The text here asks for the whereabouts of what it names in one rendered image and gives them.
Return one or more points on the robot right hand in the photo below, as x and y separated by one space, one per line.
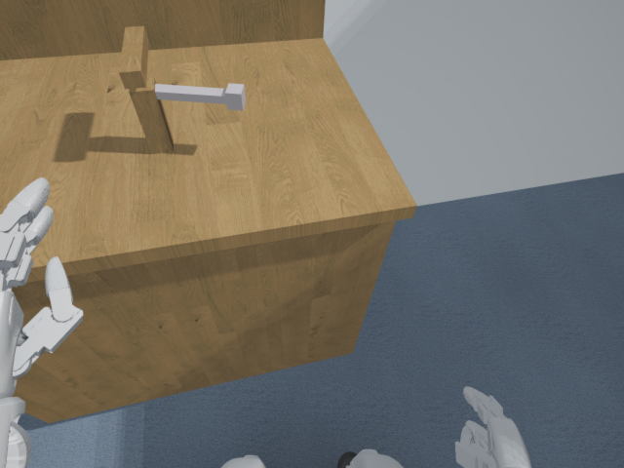
500 446

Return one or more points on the tap lever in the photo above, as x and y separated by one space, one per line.
234 96

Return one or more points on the counter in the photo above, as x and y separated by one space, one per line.
204 245

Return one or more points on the robot left forearm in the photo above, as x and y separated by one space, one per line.
15 446

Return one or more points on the right robot shin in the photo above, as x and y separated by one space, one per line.
365 451

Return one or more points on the robot left hand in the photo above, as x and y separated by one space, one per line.
23 224

